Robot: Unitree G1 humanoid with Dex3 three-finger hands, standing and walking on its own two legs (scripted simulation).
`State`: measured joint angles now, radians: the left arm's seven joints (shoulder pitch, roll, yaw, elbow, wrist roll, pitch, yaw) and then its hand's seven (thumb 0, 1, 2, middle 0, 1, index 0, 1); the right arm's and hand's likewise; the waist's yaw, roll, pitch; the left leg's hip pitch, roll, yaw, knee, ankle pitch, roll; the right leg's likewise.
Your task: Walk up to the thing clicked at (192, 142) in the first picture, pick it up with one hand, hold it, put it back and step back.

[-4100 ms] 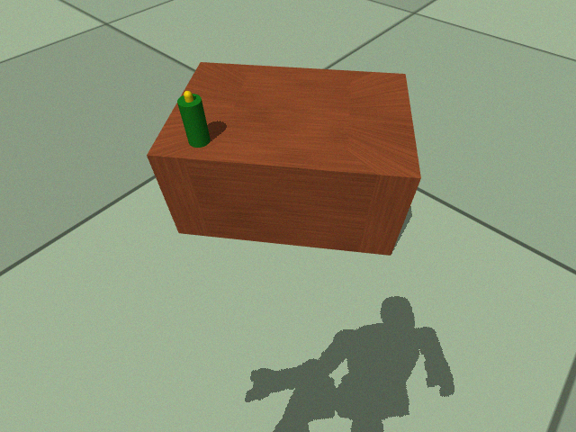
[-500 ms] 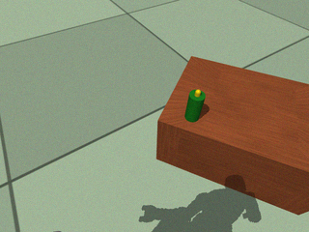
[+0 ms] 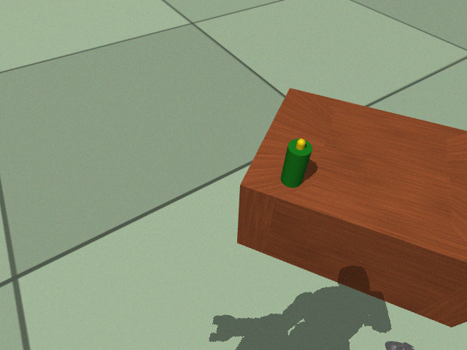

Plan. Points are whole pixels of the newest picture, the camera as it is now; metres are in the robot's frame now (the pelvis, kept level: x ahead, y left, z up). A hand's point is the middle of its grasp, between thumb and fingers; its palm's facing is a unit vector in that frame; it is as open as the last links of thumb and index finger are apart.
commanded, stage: walk up
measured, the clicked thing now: (296, 161) +0.69 -0.21 -0.24
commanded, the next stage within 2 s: stand in 0.58 s
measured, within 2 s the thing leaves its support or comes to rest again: neither
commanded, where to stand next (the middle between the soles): +0.04 -0.02 m, yaw +1 degrees
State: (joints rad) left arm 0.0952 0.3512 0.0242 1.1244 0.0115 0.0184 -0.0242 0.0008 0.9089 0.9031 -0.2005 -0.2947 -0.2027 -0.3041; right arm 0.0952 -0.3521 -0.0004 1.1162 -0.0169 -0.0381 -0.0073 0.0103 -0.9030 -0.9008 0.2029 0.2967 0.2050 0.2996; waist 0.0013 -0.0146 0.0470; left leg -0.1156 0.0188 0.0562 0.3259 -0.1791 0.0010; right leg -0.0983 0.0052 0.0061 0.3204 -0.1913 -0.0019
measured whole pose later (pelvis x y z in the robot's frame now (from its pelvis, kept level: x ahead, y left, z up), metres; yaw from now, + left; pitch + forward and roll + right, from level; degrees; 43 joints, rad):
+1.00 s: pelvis +0.00 +0.00 +0.00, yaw +0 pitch -2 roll +0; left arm 0.10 0.35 0.00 1.13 0.01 -0.02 0.00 0.00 0.91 0.90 -0.20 -0.29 -0.20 -0.30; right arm 0.09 -0.34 0.01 1.15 -0.01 -0.01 0.01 0.01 -0.90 -0.90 0.20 0.30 0.20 0.30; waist 0.00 0.00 0.05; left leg -0.09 0.01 0.05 0.29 -0.16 0.00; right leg -0.08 0.00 0.00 0.29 -0.18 0.00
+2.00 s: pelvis +0.00 +0.00 +0.00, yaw +1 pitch -2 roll +0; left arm 0.13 0.35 -0.01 1.12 0.01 -0.01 0.00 0.00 0.91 0.90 -0.20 -0.29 -0.20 -0.30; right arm 0.11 -0.35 0.00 1.14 -0.01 -0.01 0.01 0.01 -0.90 -0.90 0.20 0.30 0.20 0.30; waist 0.00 0.00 0.04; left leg -0.10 0.01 0.04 0.29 -0.16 0.00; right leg -0.08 -0.01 -0.01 0.29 -0.18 0.00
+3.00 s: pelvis +0.01 +0.00 +0.00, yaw +1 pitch -2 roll +0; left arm 0.13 0.35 -0.01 1.12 0.01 -0.01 0.00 0.00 0.91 0.90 -0.20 -0.29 -0.20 -0.30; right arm 0.11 -0.35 0.01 1.14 -0.01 -0.01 0.01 0.01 -0.90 -0.90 0.20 0.30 0.20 0.30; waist 0.00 0.00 0.04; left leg -0.09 0.01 0.04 0.29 -0.17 0.00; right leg -0.07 -0.01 -0.01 0.29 -0.19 0.00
